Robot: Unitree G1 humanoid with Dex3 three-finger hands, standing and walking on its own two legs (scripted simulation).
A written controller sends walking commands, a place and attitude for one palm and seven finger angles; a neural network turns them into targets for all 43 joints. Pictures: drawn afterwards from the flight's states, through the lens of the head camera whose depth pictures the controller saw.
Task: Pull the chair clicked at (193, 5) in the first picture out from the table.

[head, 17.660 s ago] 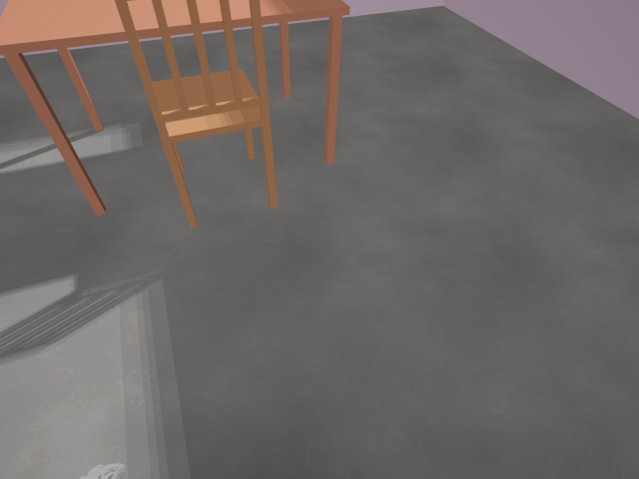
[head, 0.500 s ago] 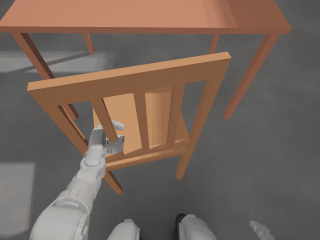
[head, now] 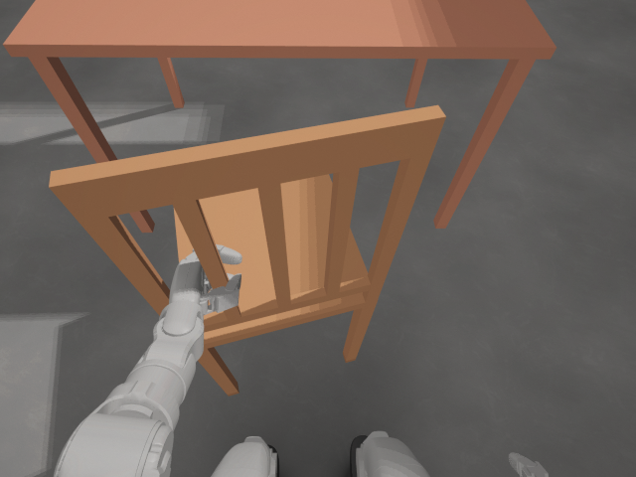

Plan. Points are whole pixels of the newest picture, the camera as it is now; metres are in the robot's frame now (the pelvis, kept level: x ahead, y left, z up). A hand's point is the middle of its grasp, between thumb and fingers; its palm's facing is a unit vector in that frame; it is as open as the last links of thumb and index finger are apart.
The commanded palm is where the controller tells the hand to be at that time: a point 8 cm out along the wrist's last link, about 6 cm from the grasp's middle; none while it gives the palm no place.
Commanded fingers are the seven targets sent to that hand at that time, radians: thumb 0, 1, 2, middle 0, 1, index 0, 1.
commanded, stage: step backward, pulling the chair out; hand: left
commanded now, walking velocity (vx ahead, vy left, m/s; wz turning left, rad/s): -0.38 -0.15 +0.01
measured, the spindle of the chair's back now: (277, 255) +0.41 +0.06 -0.03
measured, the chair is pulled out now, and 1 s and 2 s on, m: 0.32 0.42 0.61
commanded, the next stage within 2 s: stop walking, hand still on the chair in 1.22 s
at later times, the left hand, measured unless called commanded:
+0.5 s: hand (221, 322) +0.32 +0.14 -0.06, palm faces +0.03 -0.99 -0.16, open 5.6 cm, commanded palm +0.31 +0.19 -0.05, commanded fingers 0.00 0.90 0.90 -0.50 -1.45 -0.50 -1.45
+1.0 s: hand (212, 363) +0.26 +0.14 -0.05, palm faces +0.00 -0.99 -0.17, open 5.5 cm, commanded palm +0.25 +0.19 -0.06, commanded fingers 0.00 0.90 0.90 -0.50 -1.45 -0.50 -1.45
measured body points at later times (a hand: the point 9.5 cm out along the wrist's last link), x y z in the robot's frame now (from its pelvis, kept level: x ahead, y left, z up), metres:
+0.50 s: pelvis -0.05 +0.00 +0.00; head +0.03 +0.01 +0.45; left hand +0.31 +0.19 -0.04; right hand +0.03 -0.27 -0.12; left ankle -0.08 +0.12 -0.72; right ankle +0.05 -0.13 -0.70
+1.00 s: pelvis -0.11 +0.01 +0.01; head -0.01 +0.02 +0.45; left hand +0.25 +0.19 -0.04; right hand +0.00 -0.25 -0.11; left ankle -0.07 +0.15 -0.72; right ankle -0.10 -0.13 -0.71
